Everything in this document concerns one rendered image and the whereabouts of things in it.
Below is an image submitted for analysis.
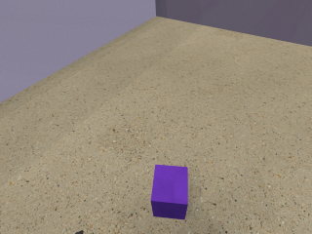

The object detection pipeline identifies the carton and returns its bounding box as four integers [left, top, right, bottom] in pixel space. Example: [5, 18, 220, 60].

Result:
[150, 165, 188, 220]

